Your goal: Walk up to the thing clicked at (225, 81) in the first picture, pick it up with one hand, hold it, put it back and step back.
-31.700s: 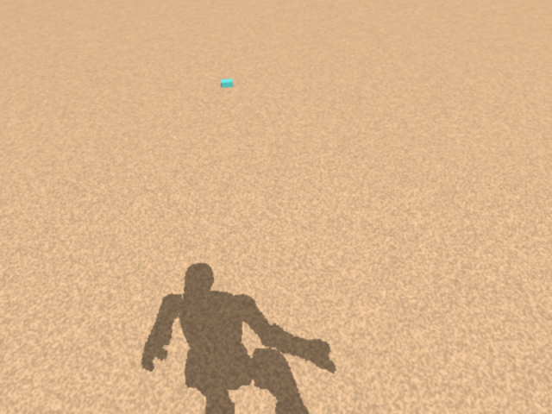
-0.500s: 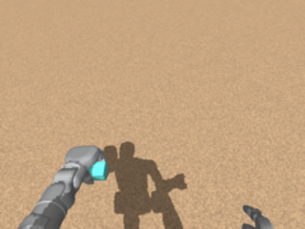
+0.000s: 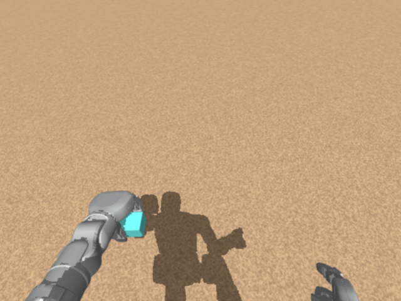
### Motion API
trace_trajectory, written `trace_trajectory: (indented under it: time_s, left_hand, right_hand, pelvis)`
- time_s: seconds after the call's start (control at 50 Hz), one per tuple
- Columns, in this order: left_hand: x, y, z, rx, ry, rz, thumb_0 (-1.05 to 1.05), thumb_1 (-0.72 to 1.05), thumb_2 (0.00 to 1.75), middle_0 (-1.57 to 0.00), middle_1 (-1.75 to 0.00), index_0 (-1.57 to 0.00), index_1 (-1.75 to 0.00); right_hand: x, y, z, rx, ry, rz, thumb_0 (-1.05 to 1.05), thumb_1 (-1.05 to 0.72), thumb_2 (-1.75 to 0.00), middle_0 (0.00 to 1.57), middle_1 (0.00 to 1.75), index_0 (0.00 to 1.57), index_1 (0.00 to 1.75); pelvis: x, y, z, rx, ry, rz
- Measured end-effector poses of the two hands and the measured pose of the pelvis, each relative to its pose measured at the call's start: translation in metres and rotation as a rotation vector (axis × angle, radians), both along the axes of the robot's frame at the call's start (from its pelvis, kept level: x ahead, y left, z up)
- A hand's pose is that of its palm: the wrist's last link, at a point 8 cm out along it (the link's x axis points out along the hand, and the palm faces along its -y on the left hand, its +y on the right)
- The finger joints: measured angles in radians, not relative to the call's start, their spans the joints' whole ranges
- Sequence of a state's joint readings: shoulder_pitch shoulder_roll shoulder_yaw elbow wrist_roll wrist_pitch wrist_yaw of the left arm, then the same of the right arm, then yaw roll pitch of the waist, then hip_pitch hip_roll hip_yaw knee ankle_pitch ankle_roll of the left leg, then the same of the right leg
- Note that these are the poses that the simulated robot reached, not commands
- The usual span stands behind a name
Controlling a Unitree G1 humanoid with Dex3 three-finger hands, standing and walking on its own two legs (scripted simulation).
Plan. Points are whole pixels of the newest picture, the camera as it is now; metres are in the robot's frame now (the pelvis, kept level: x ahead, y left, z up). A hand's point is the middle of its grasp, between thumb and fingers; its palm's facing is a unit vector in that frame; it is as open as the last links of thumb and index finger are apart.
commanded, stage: hold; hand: left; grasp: from above
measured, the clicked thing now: (126, 224) +0.30 +0.21 -0.07
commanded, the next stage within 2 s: crouch in 0.46 s
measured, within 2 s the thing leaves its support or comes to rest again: neither
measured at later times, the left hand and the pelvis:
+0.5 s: hand (117, 225) +0.29 +0.22 -0.04, palm faces -0.46 -0.03 -0.89, open 7.3 cm; pelvis +0.00 +0.00 +0.00, yaw +0 degrees
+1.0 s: hand (129, 235) +0.30 +0.22 -0.13, palm faces -0.45 +0.04 -0.89, open 7.3 cm; pelvis -0.02 +0.00 -0.04, yaw +1 degrees
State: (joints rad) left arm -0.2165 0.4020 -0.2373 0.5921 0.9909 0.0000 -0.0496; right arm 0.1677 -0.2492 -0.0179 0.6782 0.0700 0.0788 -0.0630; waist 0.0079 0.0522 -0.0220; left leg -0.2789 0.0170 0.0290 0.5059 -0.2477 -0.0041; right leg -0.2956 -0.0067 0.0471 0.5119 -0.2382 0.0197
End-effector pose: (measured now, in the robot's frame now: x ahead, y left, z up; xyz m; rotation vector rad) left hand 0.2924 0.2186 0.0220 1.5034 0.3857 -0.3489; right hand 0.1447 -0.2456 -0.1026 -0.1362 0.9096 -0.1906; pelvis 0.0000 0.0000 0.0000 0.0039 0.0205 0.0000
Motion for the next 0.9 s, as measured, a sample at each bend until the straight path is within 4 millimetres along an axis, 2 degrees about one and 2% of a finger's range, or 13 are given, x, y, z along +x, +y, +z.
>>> trace_trajectory:
  time_s: [0.34, 0.68, 0.78, 0.9]
  left_hand:
    - [0.004, 0.006, 0.001, 0.011, -0.002, 0.011, 0.00, 0.43, 0.09, -0.93, -0.20, -0.97, -0.16]
    - [0.005, 0.003, -0.001, 0.008, -0.005, 0.005, 0.00, 0.43, 0.08, -0.95, -0.18, -0.98, -0.14]
    - [0.002, 0.002, -0.014, 0.010, 0.013, -0.003, 0.00, 0.42, 0.08, -0.97, -0.16, -0.99, -0.13]
    - [0.002, 0.002, -0.051, 0.030, 0.024, -0.019, 0.00, 0.41, 0.09, -0.99, -0.14, -1.01, -0.11]
  right_hand:
    - [-0.006, -0.001, 0.000, -0.004, 0.023, -0.011, 0.01, -0.91, -0.90, 0.21, 0.30, 0.20, 0.30]
    - [-0.009, -0.003, -0.001, -0.007, 0.031, -0.010, 0.01, -0.91, -0.90, 0.21, 0.30, 0.20, 0.30]
    - [-0.010, -0.005, -0.001, -0.012, 0.035, -0.008, 0.01, -0.90, -0.90, 0.21, 0.30, 0.20, 0.30]
    - [-0.022, -0.011, -0.012, -0.041, 0.085, 0.008, 0.00, -0.90, -0.90, 0.21, 0.30, 0.20, 0.30]
  pelvis:
    - [0.002, 0.001, 0.001, -0.001, -0.003, 0.000]
    - [0.000, 0.000, 0.002, 0.000, -0.004, 0.002]
    - [-0.001, -0.001, 0.000, 0.001, 0.010, 0.005]
    - [-0.009, -0.003, -0.012, -0.002, 0.073, 0.018]
